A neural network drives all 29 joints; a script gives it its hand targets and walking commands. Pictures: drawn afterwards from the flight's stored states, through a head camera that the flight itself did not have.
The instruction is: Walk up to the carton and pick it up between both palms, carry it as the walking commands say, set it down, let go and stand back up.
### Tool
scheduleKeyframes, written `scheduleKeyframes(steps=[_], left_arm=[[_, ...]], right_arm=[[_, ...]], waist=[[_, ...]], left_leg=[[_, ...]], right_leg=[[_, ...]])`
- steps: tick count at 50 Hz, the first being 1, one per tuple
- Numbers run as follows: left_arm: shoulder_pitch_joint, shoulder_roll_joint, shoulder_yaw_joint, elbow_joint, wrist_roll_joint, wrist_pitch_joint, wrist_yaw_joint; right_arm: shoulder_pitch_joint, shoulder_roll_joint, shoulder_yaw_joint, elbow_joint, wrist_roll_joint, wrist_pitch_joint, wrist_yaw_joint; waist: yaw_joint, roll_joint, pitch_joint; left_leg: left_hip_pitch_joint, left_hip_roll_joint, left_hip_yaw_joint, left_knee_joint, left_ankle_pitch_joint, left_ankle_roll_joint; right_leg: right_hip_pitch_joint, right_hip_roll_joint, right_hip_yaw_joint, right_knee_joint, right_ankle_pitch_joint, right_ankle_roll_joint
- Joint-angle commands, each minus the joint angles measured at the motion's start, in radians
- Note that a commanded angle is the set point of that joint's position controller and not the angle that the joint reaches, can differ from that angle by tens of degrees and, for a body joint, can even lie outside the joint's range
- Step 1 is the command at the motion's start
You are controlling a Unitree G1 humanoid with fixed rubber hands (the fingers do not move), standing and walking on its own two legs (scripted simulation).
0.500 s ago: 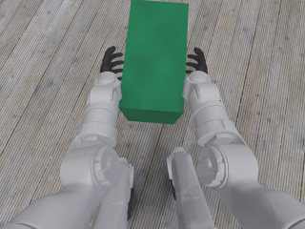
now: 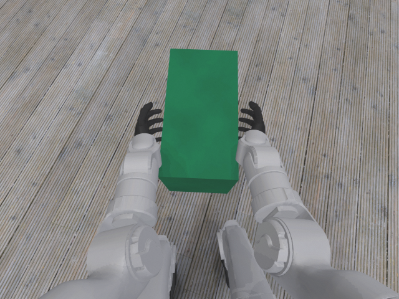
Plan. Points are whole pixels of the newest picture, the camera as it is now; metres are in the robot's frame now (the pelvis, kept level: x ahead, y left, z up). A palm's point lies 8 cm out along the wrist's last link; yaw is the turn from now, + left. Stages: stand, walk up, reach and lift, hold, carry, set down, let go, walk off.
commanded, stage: reach and lift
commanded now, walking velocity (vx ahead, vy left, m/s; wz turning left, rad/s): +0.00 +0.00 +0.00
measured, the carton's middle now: (200, 126) +0.49 -0.03 -0.10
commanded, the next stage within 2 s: none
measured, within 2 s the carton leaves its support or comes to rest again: neither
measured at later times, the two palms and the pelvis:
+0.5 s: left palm (123, 132) +0.41 +0.11 +0.05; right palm (256, 127) +0.40 -0.12 +0.06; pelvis +0.02 +0.01 +0.07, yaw -2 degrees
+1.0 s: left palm (117, 130) +0.37 +0.10 +0.13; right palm (284, 119) +0.37 -0.14 +0.13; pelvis +0.03 +0.00 +0.11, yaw -2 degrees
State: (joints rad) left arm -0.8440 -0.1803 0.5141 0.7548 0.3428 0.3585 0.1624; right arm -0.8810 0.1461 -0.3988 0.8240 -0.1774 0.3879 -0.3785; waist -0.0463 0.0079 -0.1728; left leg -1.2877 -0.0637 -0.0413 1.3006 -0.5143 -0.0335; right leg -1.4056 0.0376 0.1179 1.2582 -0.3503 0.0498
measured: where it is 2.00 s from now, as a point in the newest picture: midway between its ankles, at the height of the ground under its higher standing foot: (199, 284)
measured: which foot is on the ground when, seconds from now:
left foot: down 0.00-1.00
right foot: down 0.00-1.00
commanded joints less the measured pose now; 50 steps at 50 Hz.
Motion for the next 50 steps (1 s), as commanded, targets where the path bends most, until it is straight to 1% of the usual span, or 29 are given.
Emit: scheduleKeyframes(steps=[1,3,4,6,8,10,12,15,19,20,21,22,26,27,28,29,30,31,32,34,36,37,40,41,44,45,47,49,50], left_arm=[[-0.525,-1.065,-0.506,0.043,-0.163,-0.05,-0.375],[-0.537,-1.04,-0.521,0.028,-0.167,-0.059,-0.379],[-0.505,-1.04,-0.516,0.052,-0.157,-0.053,-0.377],[-0.459,-1.034,-0.478,0.106,-0.125,-0.043,-0.376],[-0.447,-1.052,-0.46,0.143,-0.11,-0.028,-0.383],[-0.488,-1.048,-0.463,0.108,-0.12,-0.023,-0.381],[-0.46,-1.027,-0.417,0.143,-0.091,-0.009,-0.38],[-0.431,-1.032,-0.389,0.168,-0.06,0.01,-0.38],[-0.356,-1.046,-0.389,0.147,-0.046,0.024,-0.373],[-0.349,-1.062,-0.434,0.085,-0.071,0.019,-0.366],[-0.372,-1.078,-0.476,0.058,-0.098,0.014,-0.367],[-0.33,-1.108,-0.481,0.058,-0.095,0.013,-0.365],[-0.262,-1.161,-0.585,-0.014,-0.14,0.003,-0.354],[-0.222,-1.146,-0.592,-0.043,-0.136,0.002,-0.348],[-0.198,-1.143,-0.579,-0.009,-0.123,0.003,-0.346],[-0.169,-1.151,-0.614,-0.032,-0.123,-0.005,-0.343],[-0.194,-1.129,-0.618,-0.061,-0.127,-0.009,-0.34],[-0.163,-1.157,-0.648,-0.064,-0.14,-0.011,-0.339],[-0.15,-1.102,-0.613,-0.062,-0.118,-0.01,-0.33],[-0.115,-1.143,-0.602,-0.045,-0.12,-0.009,-0.335],[-0.109,-1.12,-0.6,-0.043,-0.115,-0.007,-0.329],[-0.088,-1.115,-0.591,-0.041,-0.104,-0.008,-0.332],[-0.047,-1.081,-0.535,0.012,-0.078,0.017,-0.338],[-0.093,-1.064,-0.527,0.021,-0.078,0.021,-0.34],[-0.159,-1.063,-0.543,-0.018,-0.1,0.037,-0.348],[-0.158,-1.044,-0.522,0.0,-0.094,0.044,-0.353],[-0.211,-1.036,-0.532,-0.04,-0.114,0.052,-0.357],[-0.254,-1.014,-0.532,-0.074,-0.12,0.058,-0.363],[-0.241,-1.025,-0.538,-0.048,-0.125,0.066,-0.364]], right_arm=[[-0.574,1.224,0.508,-0.14,0.106,-0.066,0.499],[-0.573,1.227,0.522,-0.143,0.102,-0.068,0.495],[-0.599,1.214,0.528,-0.163,0.12,-0.071,0.494],[-0.58,1.214,0.507,-0.122,0.093,-0.064,0.495],[-0.576,1.199,0.472,-0.119,0.066,-0.054,0.492],[-0.516,1.205,0.431,-0.057,0.033,-0.034,0.496],[-0.492,1.207,0.392,-0.016,0.009,-0.016,0.502],[-0.458,1.177,0.327,0.016,-0.025,-0.002,0.516],[-0.421,1.132,0.339,-0.014,-0.014,0.001,0.536],[-0.399,1.172,0.383,-0.038,0.012,0.001,0.542],[-0.372,1.149,0.383,-0.038,0.012,-0.005,0.543],[-0.37,1.146,0.384,-0.054,0.016,-0.013,0.544],[-0.296,1.118,0.47,-0.145,0.051,-0.033,0.551],[-0.287,1.15,0.505,-0.17,0.068,-0.031,0.55],[-0.273,1.117,0.478,-0.148,0.054,-0.04,0.549],[-0.229,1.119,0.485,-0.152,0.049,-0.043,0.556],[-0.234,1.12,0.489,-0.153,0.06,-0.044,0.552],[-0.246,1.127,0.532,-0.198,0.071,-0.05,0.556],[-0.183,1.129,0.493,-0.114,0.051,-0.035,0.555],[-0.219,1.113,0.524,-0.188,0.05,-0.041,0.556],[-0.165,1.127,0.506,-0.146,0.042,-0.027,0.554],[-0.138,1.114,0.495,-0.148,0.02,-0.029,0.555],[-0.204,1.127,0.509,-0.184,0.023,-0.002,0.552],[-0.192,1.104,0.474,-0.16,0.009,0.005,0.549],[-0.191,1.137,0.48,-0.142,0.006,0.034,0.543],[-0.216,1.153,0.491,-0.155,0.016,0.042,0.541],[-0.217,1.168,0.487,-0.133,0.023,0.06,0.537],[-0.209,1.196,0.477,-0.113,0.018,0.081,0.536],[-0.236,1.215,0.505,-0.129,0.045,0.082,0.532]], waist=[[0.055,-0.074,-0.86],[0.054,-0.103,-0.856],[0.073,-0.069,-0.829],[0.087,-0.075,-0.76],[0.063,-0.067,-0.703],[0.025,-0.059,-0.692],[0.042,-0.06,-0.616],[0.016,-0.041,-0.548],[0.055,0.013,-0.547],[0.053,-0.003,-0.6],[0.012,0.009,-0.617],[0.036,0.03,-0.622],[0.021,0.017,-0.687],[0.034,-0.012,-0.678],[0.027,0.007,-0.624],[0.025,0.014,-0.646],[0.024,0.015,-0.586],[0.029,-0.019,-0.629],[0.045,-0.006,-0.561],[0.041,-0.023,-0.578],[0.045,-0.003,-0.523],[0.038,-0.01,-0.524],[0.072,-0.045,-0.46],[0.037,-0.043,-0.399],[0.034,-0.042,-0.386],[0.054,-0.056,-0.348],[0.049,-0.05,-0.328],[0.047,-0.086,-0.321],[0.073,-0.058,-0.334]], left_leg=[[0.256,-0.117,0.032,-0.255,0.287,0.035],[0.249,-0.117,0.025,-0.27,0.287,0.036],[0.286,-0.112,0.02,-0.29,0.29,0.04],[0.278,-0.114,0.022,-0.32,0.23,0.042],[0.287,-0.113,0.02,-0.353,0.189,0.04],[0.318,-0.105,0.012,-0.382,0.156,0.036],[0.322,-0.098,0.007,-0.412,0.101,0.044],[0.366,-0.085,-0.013,-0.468,0.074,0.044],[0.466,-0.075,-0.023,-0.515,0.211,0.033],[0.529,-0.075,-0.023,-0.532,0.261,0.033],[0.555,-0.062,-0.041,-0.539,0.303,0.021],[0.567,-0.068,-0.035,-0.547,0.362,0.015],[0.683,-0.052,-0.061,-0.579,0.574,-0.002],[0.702,-0.049,-0.062,-0.597,0.613,0.004],[0.7,-0.051,-0.056,-0.607,0.594,0.0],[0.729,-0.039,-0.068,-0.628,0.669,-0.005],[0.709,-0.035,-0.062,-0.629,0.626,0.0],[0.729,-0.037,-0.073,-0.646,0.678,0.001],[0.719,-0.038,-0.064,-0.661,0.627,0.005],[0.754,-0.054,-0.059,-0.667,0.581,0.008],[0.793,-0.053,-0.053,-0.709,0.532,0.009],[0.783,-0.054,-0.049,-0.708,0.577,0.005],[0.778,-0.057,-0.037,-0.751,0.469,0.027],[0.771,-0.052,-0.044,-0.754,0.422,0.028],[0.812,-0.051,-0.035,-0.79,0.336,0.034],[0.798,-0.047,-0.032,-0.791,0.299,0.047],[0.816,-0.051,-0.028,-0.805,0.266,0.047],[0.808,-0.044,-0.03,-0.818,0.249,0.055],[0.838,-0.042,-0.026,-0.823,0.285,0.058]], right_leg=[[0.939,0.107,-0.085,-0.22,0.333,0.01],[0.951,0.109,-0.087,-0.231,0.348,0.018],[0.951,0.101,-0.077,-0.241,0.337,0.013],[0.921,0.101,-0.093,-0.261,0.264,0.016],[0.94,0.098,-0.089,-0.303,0.218,0.01],[0.944,0.106,-0.098,-0.325,0.181,-0.001],[0.922,0.101,-0.096,-0.354,0.099,-0.004],[0.914,0.101,-0.104,-0.395,0.059,-0.017],[0.96,0.094,-0.09,-0.424,0.173,-0.03],[1.018,0.099,-0.095,-0.436,0.226,-0.023],[1.025,0.1,-0.098,-0.436,0.27,-0.026],[1.039,0.1,-0.098,-0.442,0.321,-0.029],[1.133,0.1,-0.09,-0.477,0.515,-0.032],[1.181,0.097,-0.083,-0.497,0.554,-0.021],[1.153,0.095,-0.08,-0.516,0.54,-0.026],[1.16,0.099,-0.09,-0.518,0.573,-0.023],[1.17,0.092,-0.072,-0.539,0.558,-0.024],[1.215,0.092,-0.074,-0.549,0.604,-0.022],[1.205,0.087,-0.062,-0.561,0.563,-0.022],[1.217,0.09,-0.067,-0.577,0.532,-0.021],[1.238,0.083,-0.061,-0.603,0.487,-0.016],[1.242,0.086,-0.066,-0.61,0.535,-0.017],[1.299,0.078,-0.059,-0.649,0.447,-0.002],[1.263,0.076,-0.066,-0.651,0.403,-0.004],[1.318,0.07,-0.067,-0.685,0.331,-0.005],[1.329,0.06,-0.059,-0.693,0.3,-0.002],[1.359,0.058,-0.049,-0.71,0.259,-0.006],[1.37,0.063,-0.059,-0.72,0.244,-0.001],[1.405,0.05,-0.043,-0.725,0.28,-0.001]])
